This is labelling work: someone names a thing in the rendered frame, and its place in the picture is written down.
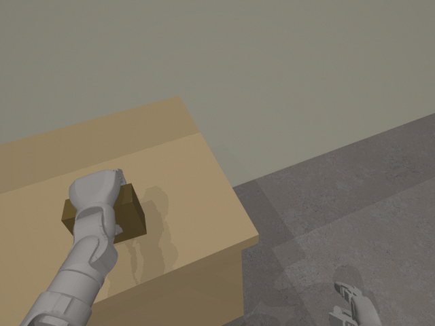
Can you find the robot left hand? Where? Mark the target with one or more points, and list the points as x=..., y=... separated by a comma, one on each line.
x=102, y=186

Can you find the sponge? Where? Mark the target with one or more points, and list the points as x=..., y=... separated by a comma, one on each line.
x=128, y=215

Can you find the left robot forearm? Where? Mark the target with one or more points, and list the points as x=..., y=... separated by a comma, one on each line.
x=70, y=296

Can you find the robot right hand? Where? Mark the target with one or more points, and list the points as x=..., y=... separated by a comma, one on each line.
x=362, y=309

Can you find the table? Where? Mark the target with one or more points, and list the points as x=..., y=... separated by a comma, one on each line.
x=187, y=269

